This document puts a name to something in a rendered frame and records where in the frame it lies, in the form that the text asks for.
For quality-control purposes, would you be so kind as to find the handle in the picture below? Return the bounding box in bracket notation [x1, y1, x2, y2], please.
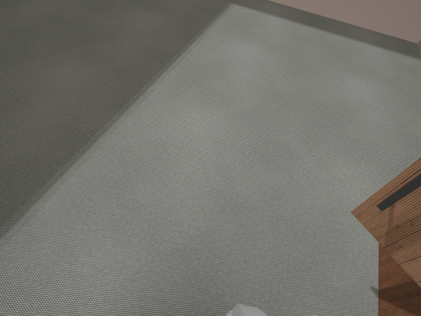
[377, 174, 421, 211]

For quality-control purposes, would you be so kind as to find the cupboard door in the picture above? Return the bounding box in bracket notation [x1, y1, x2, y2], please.
[351, 157, 421, 287]

